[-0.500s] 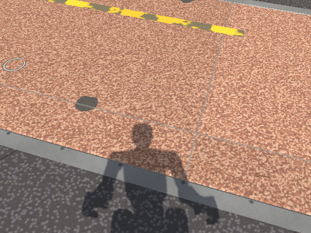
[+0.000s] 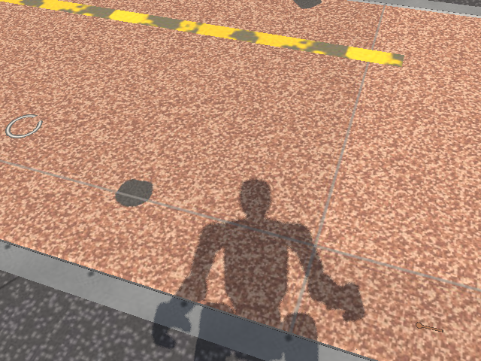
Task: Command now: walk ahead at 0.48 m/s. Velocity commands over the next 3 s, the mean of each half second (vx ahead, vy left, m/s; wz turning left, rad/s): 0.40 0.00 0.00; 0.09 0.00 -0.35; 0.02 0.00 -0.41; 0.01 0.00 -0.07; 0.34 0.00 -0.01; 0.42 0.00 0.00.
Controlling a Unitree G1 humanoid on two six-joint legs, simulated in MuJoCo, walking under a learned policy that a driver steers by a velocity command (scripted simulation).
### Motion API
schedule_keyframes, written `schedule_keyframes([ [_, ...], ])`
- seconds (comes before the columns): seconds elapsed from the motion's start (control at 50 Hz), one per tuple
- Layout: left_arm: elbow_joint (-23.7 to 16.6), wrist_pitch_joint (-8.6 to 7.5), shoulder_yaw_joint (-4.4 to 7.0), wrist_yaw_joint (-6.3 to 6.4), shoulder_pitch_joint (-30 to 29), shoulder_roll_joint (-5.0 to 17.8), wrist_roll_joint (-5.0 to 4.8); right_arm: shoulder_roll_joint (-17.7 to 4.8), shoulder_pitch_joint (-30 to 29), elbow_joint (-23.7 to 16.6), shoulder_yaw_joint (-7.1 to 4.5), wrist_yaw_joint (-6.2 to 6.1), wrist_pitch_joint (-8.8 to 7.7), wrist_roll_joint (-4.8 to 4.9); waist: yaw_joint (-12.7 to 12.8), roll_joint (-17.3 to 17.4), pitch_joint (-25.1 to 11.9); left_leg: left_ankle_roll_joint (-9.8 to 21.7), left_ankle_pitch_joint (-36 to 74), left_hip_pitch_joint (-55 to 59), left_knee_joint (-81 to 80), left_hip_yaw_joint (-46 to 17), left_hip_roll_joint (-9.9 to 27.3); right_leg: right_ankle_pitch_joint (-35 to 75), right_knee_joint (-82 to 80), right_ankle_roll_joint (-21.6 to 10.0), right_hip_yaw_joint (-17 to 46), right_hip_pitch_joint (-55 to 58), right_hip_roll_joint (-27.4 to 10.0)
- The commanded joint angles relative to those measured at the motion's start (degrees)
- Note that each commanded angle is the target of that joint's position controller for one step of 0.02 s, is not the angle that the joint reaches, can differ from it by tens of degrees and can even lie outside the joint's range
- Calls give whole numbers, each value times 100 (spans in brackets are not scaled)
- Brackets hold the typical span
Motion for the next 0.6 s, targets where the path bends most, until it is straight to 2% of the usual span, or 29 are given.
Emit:
schedule_keyframes([
  [0.02,-340,-126,208,80,-269,902,-33,-326,-71,-349,-83,-21,-19,-70,-161,-506,189,-155,740,-743,-662,-215,265,270,-1378,-932,1419,183,-1558],
  [0.1,-210,-53,220,157,71,1009,-86,-132,-849,-526,11,67,-119,-34,119,-504,310,-204,1755,-534,-2080,19,77,708,-1391,-751,857,308,-1373],
  [0.16,-54,19,231,172,444,1067,-122,-90,-1391,-687,56,177,-173,11,325,-457,432,-163,1925,-464,-2692,121,-61,802,-1271,-743,763,648,-1488],
  [0.2,38,93,239,179,621,1075,-133,-109,-1658,-807,67,258,-199,33,372,-472,491,-68,1742,-548,-2960,116,-131,982,-1097,-724,780,1041,-1643],
  [0.26,98,186,285,210,637,1170,-153,-261,-1628,-870,30,343,-223,35,187,-617,360,163,1121,-279,-3234,153,-277,1859,-646,-591,811,1561,-1842],
  [0.28,83,216,298,225,545,1223,-131,-382,-1355,-805,-23,339,-228,0,1,-723,173,260,924,184,-3301,257,-449,2953,-217,-494,749,1646,-1764],
  [0.3,57,261,296,243,419,1244,-112,-563,-682,-614,-127,311,-240,-53,-393,-760,-299,410,1079,1130,-3463,448,-678,4080,652,-342,577,1600,-1544],
  [0.32,-10,273,238,269,418,1125,-74,-840,114,-394,-233,257,-251,-121,-750,-674,-955,611,1956,2537,-3436,333,-486,4034,1780,-91,389,1049,-1225],
  [0.34,-208,211,89,275,683,719,117,-1341,866,-291,-322,201,-228,-267,-776,345,-1968,1147,3816,4717,-2828,-1160,884,1662,3759,231,201,-637,-651],
  [0.36,-10,125,-41,215,1488,277,19,-1282,920,-216,-280,239,-185,-239,-481,1443,-2798,2001,4054,5885,-3338,-3280,1937,-2828,5327,495,809,-2148,236],
  [0.38,54,87,138,199,1037,997,-146,-831,809,-277,-177,245,-135,-135,-732,603,-2464,1750,3805,5329,-3542,-2815,1638,-2747,5732,470,1336,-2362,-60],
  [0.4,-140,92,168,202,494,1048,-242,-655,309,-294,-102,230,-122,-84,-592,423,-1511,1550,4072,4518,-3646,-1893,1416,-2411,5591,471,1033,-2670,-339],
  [0.42,-176,124,149,238,228,942,-172,-510,-55,-288,-50,233,-123,-80,-407,-28,-1032,1414,4220,3718,-3838,-1423,1134,-2021,5238,530,830,-2570,-604],
  [0.44,-188,198,177,271,162,887,-99,-387,-334,-286,-18,237,-129,-95,-215,-65,-736,1326,4145,3062,-4068,-1093,941,-1721,4868,578,755,-2293,-773],
  [0.48,-85,379,141,310,478,613,-70,-266,-615,-200,20,254,-178,-222,95,172,-732,1311,4262,2159,-4398,-635,708,-1260,4378,695,707,-1376,-866],
  [0.52,-81,477,107,360,549,470,-54,-296,-841,-81,24,240,-223,-262,228,309,-704,1353,4405,1827,-4525,-218,623,-981,3650,791,654,-1083,-856],
  [0.56,-156,526,76,377,308,438,-33,-415,-930,40,-3,169,-196,-260,160,386,-722,1279,3997,1778,-4601,91,586,-493,2930,789,628,-902,-896],
  [0.6,-323,558,118,361,-88,614,-60,-672,-798,158,-76,80,-100,-244,-32,374,-662,1278,3200,1923,-4730,111,686,-147,2697,754,527,-1015,-852],
])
